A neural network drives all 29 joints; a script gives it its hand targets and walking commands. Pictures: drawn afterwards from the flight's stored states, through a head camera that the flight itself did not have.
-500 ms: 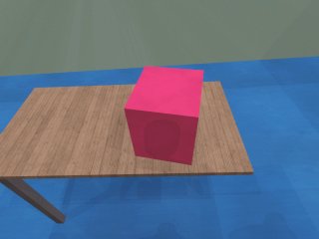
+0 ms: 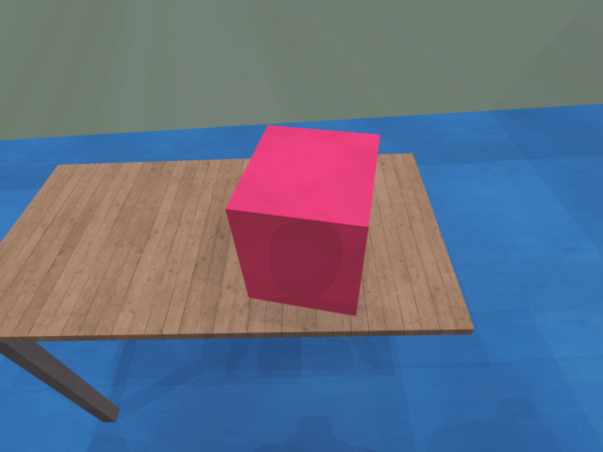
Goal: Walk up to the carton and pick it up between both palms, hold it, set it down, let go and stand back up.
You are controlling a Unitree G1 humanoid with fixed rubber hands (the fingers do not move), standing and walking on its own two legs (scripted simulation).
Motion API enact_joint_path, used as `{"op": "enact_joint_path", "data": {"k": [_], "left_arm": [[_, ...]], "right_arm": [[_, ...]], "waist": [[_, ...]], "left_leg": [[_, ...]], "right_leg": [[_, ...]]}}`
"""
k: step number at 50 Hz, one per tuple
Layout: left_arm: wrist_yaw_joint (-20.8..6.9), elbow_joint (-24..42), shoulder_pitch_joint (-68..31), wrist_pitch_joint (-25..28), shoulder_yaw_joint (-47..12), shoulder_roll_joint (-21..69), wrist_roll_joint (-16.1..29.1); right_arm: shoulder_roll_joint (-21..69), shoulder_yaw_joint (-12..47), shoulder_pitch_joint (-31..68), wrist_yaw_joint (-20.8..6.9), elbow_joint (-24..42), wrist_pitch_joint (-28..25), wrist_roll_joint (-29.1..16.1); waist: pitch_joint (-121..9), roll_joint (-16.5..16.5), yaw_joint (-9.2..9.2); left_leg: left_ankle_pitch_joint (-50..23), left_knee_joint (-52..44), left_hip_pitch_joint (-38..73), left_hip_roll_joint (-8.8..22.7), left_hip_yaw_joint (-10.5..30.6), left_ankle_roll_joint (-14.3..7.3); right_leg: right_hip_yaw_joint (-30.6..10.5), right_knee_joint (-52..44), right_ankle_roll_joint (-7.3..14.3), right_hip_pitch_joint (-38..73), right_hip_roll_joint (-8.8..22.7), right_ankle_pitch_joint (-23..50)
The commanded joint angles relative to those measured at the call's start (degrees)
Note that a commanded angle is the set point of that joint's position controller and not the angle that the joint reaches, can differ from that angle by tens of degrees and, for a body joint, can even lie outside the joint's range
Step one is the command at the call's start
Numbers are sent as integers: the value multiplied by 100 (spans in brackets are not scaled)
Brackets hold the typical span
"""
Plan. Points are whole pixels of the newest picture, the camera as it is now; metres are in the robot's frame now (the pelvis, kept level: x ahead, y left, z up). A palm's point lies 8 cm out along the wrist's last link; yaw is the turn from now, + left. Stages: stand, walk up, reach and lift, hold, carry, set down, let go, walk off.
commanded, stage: stand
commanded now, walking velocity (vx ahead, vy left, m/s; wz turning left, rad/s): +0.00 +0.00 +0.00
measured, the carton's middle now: (311, 219) +0.52 +0.02 -0.01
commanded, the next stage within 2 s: none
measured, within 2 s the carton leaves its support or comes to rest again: neither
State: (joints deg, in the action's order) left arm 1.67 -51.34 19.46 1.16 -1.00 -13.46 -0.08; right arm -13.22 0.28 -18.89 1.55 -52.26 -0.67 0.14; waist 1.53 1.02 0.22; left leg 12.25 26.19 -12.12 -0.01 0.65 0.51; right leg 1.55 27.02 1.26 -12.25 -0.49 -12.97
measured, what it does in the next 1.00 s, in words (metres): stands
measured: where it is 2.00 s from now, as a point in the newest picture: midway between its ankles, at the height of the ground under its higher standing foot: outside the picture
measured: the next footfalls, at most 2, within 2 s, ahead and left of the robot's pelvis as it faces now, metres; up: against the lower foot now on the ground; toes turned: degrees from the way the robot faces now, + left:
none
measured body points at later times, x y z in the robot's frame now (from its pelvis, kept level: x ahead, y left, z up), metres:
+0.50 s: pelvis +0.01 +0.00 +0.00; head +0.01 -0.01 +0.45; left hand +0.03 +0.25 -0.14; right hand +0.03 -0.25 -0.15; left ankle +0.02 +0.13 -0.74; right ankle +0.02 -0.10 -0.74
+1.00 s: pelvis +0.02 +0.00 +0.00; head +0.02 +0.00 +0.45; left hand +0.04 +0.25 -0.14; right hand +0.03 -0.24 -0.15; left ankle +0.02 +0.13 -0.74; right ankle +0.02 -0.10 -0.74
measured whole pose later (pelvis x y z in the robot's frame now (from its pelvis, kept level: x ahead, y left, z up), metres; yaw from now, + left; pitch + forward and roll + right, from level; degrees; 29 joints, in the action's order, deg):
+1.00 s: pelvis +0.02 +0.00 +0.00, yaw +0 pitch -2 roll +0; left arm 2.4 -56.3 18.3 0.8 -0.6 -11.9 0.2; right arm -11.4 0.4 -18.5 2.5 -57.8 -0.6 0.2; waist 1.7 0.6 0.2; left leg 13.1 24.7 -9.7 0.3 0.8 0.7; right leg 1.0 24.9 1.2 -9.7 -0.9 -13.4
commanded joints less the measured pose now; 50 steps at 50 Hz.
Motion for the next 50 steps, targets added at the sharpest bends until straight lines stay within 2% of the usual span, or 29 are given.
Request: {"op": "enact_joint_path", "data": {"k": [1,23,26,50], "left_arm": [[33,174,307,65,178,-714,3],[70,-201,300,34,152,-548,18],[70,-174,272,42,185,-602,24],[102,-367,264,14,159,-434,24]], "right_arm": [[-664,-125,-310,34,165,-60,-5],[-528,-75,-349,102,-221,-40,-3],[-563,-94,-365,95,-243,-47,15],[-424,-64,-327,124,-426,-40,-3]], "waist": [[232,-111,3],[294,-82,5],[125,-190,-10],[321,-60,5]], "left_leg": [[-11,-582,-156,519,647,-114],[-213,-604,-37,535,574,-88],[-265,-547,73,541,506,-71],[-400,-660,11,552,526,-79]], "right_leg": [[-788,-770,-25,-153,593,23],[-802,-849,-29,-82,581,228],[-739,-838,-16,11,592,240],[-732,-833,-42,62,583,457]]}}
